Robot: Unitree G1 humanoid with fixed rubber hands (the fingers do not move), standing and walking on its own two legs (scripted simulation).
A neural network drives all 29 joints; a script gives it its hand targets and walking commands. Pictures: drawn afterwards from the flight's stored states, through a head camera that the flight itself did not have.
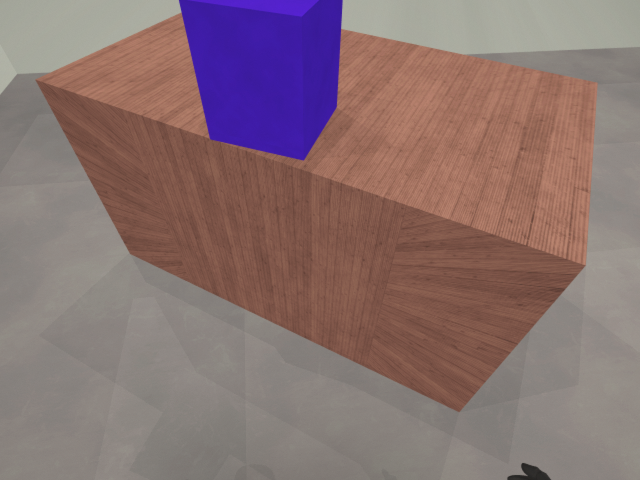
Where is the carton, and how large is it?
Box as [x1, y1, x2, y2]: [179, 0, 342, 159]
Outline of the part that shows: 179,0 210,138 303,159 336,107 342,0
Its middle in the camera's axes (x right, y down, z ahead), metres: -0.10 -0.38 +0.81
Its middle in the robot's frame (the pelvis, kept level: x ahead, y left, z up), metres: +0.87 +0.12 +0.11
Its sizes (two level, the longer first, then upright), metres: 0.233 0.223 0.276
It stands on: a pedestal, 0.73 m high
